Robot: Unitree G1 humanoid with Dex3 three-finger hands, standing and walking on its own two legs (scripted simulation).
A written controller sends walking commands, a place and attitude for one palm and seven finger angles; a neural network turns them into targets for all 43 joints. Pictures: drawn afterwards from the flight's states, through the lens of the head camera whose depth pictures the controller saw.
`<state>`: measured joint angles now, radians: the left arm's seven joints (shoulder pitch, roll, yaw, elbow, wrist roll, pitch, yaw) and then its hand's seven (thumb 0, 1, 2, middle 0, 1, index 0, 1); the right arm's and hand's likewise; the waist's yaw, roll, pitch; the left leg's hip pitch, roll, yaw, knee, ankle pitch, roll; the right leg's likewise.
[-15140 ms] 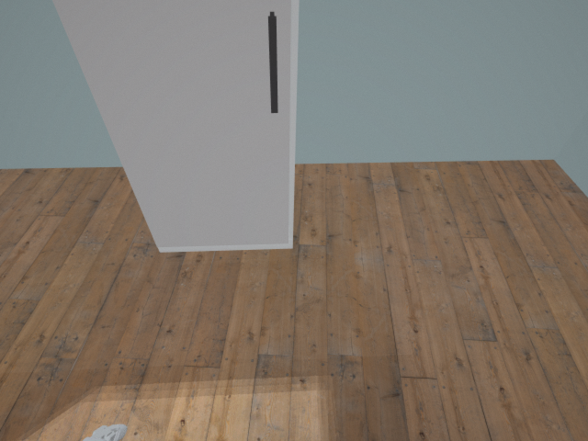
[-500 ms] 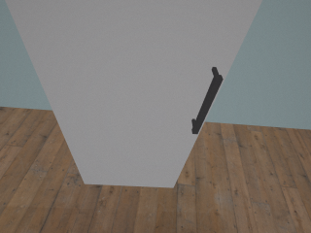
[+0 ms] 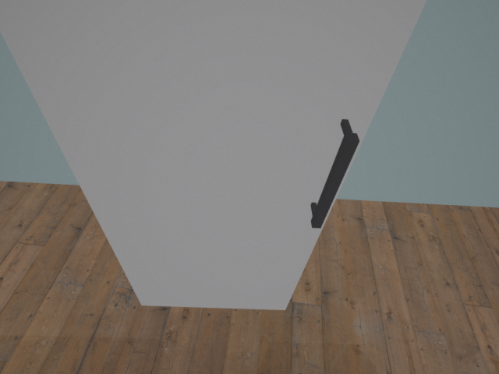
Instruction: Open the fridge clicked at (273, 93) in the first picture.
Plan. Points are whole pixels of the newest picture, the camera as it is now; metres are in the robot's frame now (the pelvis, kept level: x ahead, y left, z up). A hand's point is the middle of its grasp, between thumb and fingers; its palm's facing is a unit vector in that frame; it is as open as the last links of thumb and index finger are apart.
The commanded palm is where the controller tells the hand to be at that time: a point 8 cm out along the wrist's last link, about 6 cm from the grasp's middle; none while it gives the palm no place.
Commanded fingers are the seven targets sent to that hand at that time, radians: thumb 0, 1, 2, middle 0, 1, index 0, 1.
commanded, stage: come to a stop and stand still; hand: right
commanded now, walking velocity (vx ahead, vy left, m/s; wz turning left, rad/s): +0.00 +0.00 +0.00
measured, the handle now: (329, 179) +0.45 -0.11 +0.08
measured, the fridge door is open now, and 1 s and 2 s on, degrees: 0 0 0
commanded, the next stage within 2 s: look again from close up in 0.46 s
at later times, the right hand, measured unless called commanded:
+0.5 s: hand out of the picture +0.03 -0.17 -0.17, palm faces +0.04 +0.98 -0.22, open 7.3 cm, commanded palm none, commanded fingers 0.00 -0.90 -0.90 0.20 0.30 0.20 0.30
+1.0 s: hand out of the picture +0.03 -0.17 -0.17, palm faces +0.04 +0.98 -0.21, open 7.3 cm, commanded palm none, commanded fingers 0.00 -0.90 -0.90 0.20 0.30 0.20 0.30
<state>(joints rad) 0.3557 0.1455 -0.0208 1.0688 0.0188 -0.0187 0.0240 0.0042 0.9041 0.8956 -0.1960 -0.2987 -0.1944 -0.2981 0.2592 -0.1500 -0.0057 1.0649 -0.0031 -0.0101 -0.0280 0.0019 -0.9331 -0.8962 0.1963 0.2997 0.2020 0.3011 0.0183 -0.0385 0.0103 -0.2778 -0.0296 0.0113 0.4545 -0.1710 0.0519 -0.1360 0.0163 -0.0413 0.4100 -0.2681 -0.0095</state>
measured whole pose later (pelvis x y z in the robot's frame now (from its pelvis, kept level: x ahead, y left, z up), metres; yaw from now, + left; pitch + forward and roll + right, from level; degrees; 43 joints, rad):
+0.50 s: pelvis +0.02 +0.01 +0.00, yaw -1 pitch -1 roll -1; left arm 0.29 0.16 -0.02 1.10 0.02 -0.02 0.04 0.00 0.90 0.90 -0.20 -0.30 -0.19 -0.30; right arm 0.27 -0.15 0.00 1.11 0.00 -0.02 -0.03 0.01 -0.92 -0.90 0.20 0.30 0.20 0.30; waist 0.00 -0.02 0.03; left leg -0.22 -0.04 0.03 0.44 -0.21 0.06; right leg -0.07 0.00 -0.02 0.38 -0.29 0.00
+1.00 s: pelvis +0.02 +0.01 +0.00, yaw -1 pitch -1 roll -1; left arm 0.33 0.14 -0.02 1.13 0.02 -0.02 0.04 0.00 0.90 0.90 -0.20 -0.30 -0.19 -0.30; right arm 0.26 -0.16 0.00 1.11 0.00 -0.01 -0.03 0.01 -0.92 -0.90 0.20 0.30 0.20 0.30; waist 0.01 -0.01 0.04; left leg -0.21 -0.05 0.03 0.43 -0.19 0.07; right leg -0.08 -0.01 -0.02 0.39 -0.29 0.01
